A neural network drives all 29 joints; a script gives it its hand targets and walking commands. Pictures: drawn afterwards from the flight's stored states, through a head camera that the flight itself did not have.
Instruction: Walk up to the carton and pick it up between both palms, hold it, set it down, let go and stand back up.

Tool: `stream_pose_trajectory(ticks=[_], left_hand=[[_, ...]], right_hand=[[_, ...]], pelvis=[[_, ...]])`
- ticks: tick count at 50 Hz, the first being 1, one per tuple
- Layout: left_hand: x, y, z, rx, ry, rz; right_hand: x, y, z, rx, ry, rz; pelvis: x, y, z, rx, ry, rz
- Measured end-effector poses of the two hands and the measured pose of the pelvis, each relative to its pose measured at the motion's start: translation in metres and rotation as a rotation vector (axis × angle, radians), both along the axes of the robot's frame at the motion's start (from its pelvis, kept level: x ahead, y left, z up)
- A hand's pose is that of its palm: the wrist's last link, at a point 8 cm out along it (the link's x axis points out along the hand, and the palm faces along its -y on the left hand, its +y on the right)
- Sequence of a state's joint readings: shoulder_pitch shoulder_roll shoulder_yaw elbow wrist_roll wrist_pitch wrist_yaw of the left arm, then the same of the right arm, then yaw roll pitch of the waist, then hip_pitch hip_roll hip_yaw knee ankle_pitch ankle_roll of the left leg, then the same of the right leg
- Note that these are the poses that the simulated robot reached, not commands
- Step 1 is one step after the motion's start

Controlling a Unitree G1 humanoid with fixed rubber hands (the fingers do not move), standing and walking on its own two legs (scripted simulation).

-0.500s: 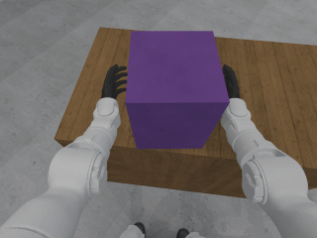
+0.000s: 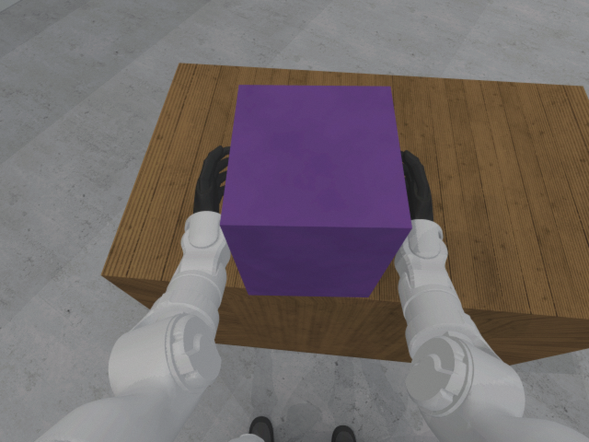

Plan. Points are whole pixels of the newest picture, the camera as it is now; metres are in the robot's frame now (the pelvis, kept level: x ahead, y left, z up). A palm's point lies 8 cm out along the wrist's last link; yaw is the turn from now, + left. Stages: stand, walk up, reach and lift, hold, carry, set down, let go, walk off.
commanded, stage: reach and lift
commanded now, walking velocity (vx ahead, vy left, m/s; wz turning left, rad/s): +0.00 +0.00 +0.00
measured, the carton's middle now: (311, 203) +0.43 +0.00 +0.00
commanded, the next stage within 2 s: none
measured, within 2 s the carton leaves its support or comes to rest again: neither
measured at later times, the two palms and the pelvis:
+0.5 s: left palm (209, 203) +0.42 +0.15 +0.02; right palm (415, 209) +0.41 -0.14 +0.02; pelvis +0.01 +0.00 +0.00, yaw +0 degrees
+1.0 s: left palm (209, 203) +0.42 +0.15 +0.02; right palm (415, 209) +0.41 -0.14 +0.02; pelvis +0.01 +0.00 +0.00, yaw +1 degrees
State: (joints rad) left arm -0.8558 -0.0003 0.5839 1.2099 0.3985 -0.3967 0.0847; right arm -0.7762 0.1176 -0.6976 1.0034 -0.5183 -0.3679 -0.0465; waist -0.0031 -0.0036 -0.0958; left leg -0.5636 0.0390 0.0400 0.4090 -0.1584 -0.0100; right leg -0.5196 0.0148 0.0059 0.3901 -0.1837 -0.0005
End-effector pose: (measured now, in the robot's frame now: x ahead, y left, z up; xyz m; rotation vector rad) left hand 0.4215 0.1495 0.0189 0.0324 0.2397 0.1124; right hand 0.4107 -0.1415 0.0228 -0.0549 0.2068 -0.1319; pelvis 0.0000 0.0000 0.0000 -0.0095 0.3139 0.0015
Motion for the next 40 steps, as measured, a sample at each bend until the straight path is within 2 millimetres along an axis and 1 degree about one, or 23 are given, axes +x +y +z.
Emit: stream_pose_trajectory(ticks=[11,40], left_hand=[[-0.0002,0.0002,-0.0003,-0.005,0.001,0.0],[0.0,0.0003,0.0006,0.015,0.002,-0.006]], right_hand=[[0.0002,0.0,0.0016,-0.036,0.001,0.008],[-0.0002,0.0002,0.0013,-0.032,0.001,0.005]], pelvis=[[0.0108,-0.0007,0.0029,0.0,-0.027,0.0],[0.011,-0.0025,0.0046,-0.001,-0.027,0.011]])
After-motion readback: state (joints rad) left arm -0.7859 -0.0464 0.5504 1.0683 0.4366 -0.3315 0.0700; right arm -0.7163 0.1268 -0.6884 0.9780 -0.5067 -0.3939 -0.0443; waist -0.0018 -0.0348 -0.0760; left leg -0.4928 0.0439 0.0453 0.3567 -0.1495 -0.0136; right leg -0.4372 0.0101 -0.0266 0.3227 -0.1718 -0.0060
